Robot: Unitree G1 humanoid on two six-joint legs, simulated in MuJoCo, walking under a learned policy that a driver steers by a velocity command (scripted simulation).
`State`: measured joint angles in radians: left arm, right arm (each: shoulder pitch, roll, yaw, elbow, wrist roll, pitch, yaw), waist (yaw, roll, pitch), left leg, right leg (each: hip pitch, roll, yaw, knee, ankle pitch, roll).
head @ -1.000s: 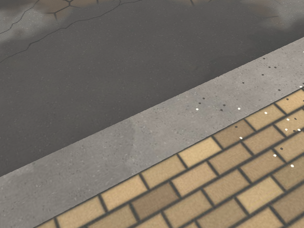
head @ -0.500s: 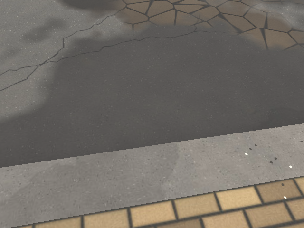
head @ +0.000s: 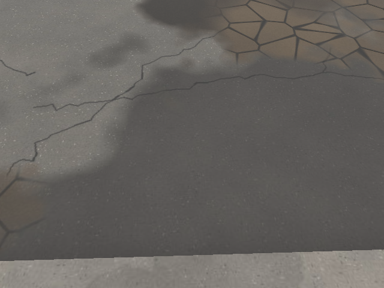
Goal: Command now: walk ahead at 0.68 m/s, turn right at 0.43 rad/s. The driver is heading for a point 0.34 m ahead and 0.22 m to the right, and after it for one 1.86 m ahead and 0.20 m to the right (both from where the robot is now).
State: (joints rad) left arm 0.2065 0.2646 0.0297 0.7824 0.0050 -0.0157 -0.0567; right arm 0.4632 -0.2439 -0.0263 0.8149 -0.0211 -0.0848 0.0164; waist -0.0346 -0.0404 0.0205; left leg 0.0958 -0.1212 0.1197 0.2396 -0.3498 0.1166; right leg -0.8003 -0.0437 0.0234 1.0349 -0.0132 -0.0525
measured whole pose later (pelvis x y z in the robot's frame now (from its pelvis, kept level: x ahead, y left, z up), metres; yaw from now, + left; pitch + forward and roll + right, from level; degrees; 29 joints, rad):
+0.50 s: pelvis +0.28 +0.06 +0.01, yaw -23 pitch +2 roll -1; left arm 0.32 0.32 0.08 0.73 0.05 -0.10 -0.06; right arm 0.13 -0.24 0.02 0.58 -0.01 -0.07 -0.02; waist 0.07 -0.02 -0.02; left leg -0.30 0.01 -0.14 0.45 -0.19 -0.02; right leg -0.34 0.21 0.29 0.66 -0.39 0.00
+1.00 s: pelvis +0.40 -0.06 -0.01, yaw -48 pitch +2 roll +0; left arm 0.00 0.24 0.00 0.63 0.04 -0.07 -0.11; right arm 0.61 -0.24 0.00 0.93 -0.08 -0.10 0.02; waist -0.14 -0.02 -0.02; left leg 0.19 0.13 0.30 0.25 -0.41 -0.08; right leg -0.55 -0.03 -0.04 0.63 -0.03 -0.10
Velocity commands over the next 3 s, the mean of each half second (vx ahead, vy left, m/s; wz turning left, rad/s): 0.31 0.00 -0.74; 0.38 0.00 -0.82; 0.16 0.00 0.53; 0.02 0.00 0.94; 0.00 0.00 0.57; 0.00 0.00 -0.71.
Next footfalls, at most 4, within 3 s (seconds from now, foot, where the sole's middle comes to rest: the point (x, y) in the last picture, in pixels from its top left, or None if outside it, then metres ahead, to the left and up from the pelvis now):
0.14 right None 0.28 -0.04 -0.77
0.44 left None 0.40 0.18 -0.77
1.00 right None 0.42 -0.26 -0.77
1.50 left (202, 275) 0.54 -0.06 -0.77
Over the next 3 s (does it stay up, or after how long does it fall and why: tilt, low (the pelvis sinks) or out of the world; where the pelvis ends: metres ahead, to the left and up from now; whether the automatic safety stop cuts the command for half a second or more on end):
stays up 0.66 -0.20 -0.15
